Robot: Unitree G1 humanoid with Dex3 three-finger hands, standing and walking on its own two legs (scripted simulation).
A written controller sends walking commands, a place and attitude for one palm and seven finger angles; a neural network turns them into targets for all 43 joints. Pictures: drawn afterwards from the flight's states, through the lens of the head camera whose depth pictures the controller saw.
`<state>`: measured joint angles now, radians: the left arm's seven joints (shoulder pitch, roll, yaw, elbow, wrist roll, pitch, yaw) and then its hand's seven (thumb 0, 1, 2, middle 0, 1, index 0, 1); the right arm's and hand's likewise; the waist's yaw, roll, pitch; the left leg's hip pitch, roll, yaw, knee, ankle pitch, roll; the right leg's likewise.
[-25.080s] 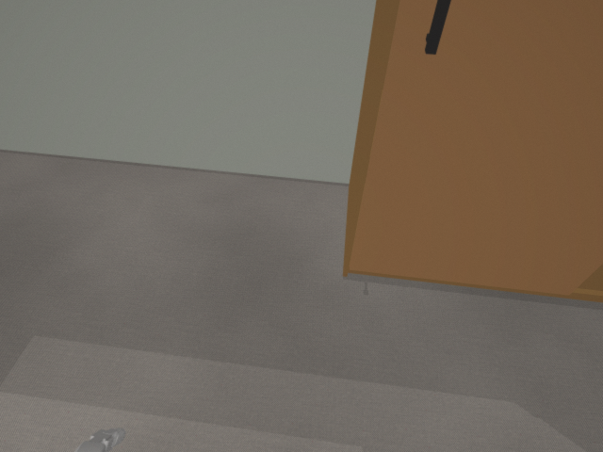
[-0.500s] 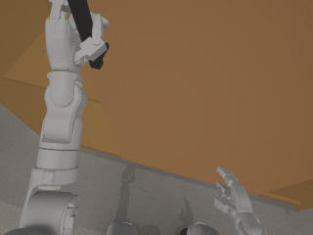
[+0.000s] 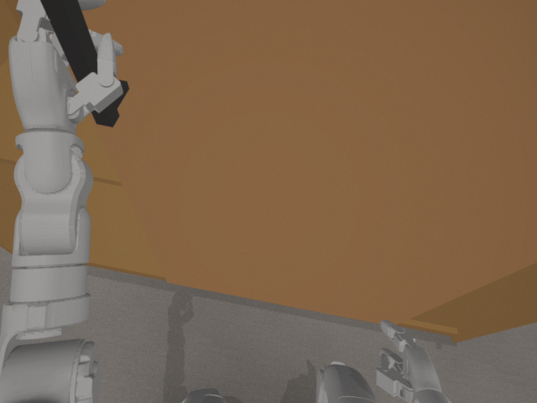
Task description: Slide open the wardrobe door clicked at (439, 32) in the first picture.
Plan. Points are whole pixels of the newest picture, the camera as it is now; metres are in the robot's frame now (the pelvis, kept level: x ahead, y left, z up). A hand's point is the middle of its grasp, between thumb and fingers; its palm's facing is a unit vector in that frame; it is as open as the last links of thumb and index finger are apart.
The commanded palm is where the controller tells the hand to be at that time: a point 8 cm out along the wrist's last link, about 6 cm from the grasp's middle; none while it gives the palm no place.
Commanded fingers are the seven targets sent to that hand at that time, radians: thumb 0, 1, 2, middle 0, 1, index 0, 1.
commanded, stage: stop walking and hold the door there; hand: left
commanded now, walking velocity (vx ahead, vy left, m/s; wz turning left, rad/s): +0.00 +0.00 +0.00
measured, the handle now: (86, 27) +0.41 +0.29 +0.25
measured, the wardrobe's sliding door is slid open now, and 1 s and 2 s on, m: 0.56 0.56 0.56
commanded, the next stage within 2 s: none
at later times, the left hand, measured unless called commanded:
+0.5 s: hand (108, 76) +0.38 +0.26 +0.22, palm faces +0.60 -0.77 -0.19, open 6.0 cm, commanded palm +0.34 +0.30 +0.19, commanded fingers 0.00 0.90 0.90 -0.45 -1.40 -0.45 -1.40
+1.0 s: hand (110, 78) +0.38 +0.26 +0.22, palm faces +0.54 -0.83 -0.16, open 6.2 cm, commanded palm +0.33 +0.29 +0.19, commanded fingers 0.00 0.90 0.90 -0.45 -1.40 -0.45 -1.40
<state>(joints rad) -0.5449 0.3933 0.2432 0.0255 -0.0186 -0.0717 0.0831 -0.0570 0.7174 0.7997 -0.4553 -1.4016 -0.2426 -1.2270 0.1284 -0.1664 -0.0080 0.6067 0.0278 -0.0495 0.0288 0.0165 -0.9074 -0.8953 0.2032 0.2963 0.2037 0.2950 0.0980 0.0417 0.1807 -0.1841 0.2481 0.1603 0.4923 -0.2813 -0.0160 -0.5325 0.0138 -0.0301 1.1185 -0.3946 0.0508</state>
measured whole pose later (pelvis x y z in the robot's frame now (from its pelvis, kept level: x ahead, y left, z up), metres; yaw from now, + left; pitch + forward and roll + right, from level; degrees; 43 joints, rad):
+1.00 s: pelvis -0.08 -0.06 -0.02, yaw -12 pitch -1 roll -1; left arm -0.64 0.77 0.57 0.83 -0.01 -0.07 0.10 -0.07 0.71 0.74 -0.45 -1.40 -0.26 -1.34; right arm 0.29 -0.28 0.04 0.70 0.05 -0.02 -0.09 0.01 -0.90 -0.89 0.21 0.30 0.21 0.30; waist -0.08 0.03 0.01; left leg -0.35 0.08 0.11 0.56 -0.20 0.01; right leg -0.31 0.00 -0.02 0.49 -0.17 0.01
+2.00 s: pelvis -0.07 +0.04 -0.02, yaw -6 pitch +1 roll -1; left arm -0.69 0.49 0.33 0.49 -0.05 -0.10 0.09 -0.17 0.73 0.78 -0.46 -1.40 -0.33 -1.40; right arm 0.16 -0.22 0.07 0.67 0.05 -0.04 -0.07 0.01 -0.90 -0.89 0.21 0.30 0.21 0.30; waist 0.02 0.05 0.12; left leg -0.39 0.00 0.05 0.68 -0.36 0.01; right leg -0.24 0.03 -0.13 0.55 -0.33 -0.07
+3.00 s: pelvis -0.10 +0.05 -0.02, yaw -6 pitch +1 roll -1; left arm -0.95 0.55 0.36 0.93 0.09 -0.05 0.03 -0.05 0.38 0.69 -0.45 -1.40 -0.39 -1.40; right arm 0.32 -0.25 0.01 0.70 -0.01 -0.13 -0.05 0.01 -0.90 -0.89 0.21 0.30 0.21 0.30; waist -0.05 -0.05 0.00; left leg -0.34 0.04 0.08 0.49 -0.17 0.02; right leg -0.28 0.00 -0.08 0.49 -0.24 -0.03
